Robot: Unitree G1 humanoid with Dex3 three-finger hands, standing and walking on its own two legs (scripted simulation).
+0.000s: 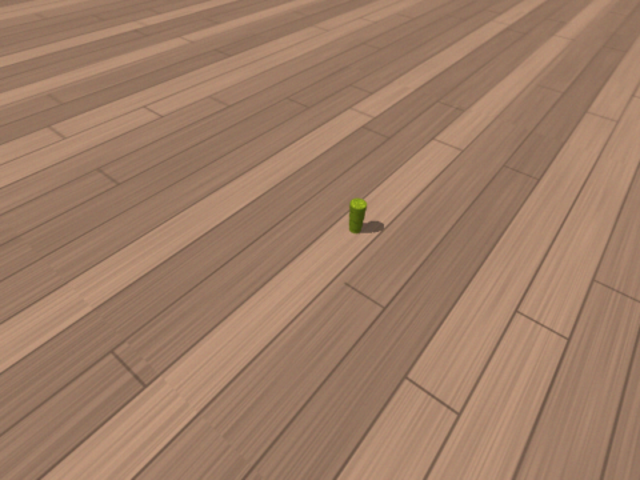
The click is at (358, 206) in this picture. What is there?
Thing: tapered cup
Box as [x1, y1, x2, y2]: [349, 198, 366, 233]
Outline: 359,198 352,199 350,201 349,207 349,229 350,231 355,233 360,231 366,207 365,201
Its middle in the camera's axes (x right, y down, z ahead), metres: +0.14 -0.13 +1.74
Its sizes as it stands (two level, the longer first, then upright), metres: 0.074 0.074 0.155
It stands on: the floor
